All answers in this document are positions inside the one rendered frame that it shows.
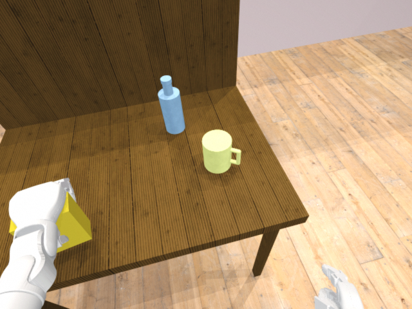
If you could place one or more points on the left robot hand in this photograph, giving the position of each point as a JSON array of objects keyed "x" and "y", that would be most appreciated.
[{"x": 41, "y": 202}]

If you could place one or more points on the sponge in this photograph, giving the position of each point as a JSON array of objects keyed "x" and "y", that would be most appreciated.
[{"x": 72, "y": 222}]

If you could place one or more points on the left robot forearm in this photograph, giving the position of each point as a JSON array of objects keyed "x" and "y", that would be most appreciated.
[{"x": 30, "y": 272}]

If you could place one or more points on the right robot hand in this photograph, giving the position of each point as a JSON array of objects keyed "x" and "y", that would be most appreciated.
[{"x": 346, "y": 296}]

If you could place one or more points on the table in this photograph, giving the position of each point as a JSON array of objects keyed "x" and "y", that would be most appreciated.
[{"x": 79, "y": 83}]

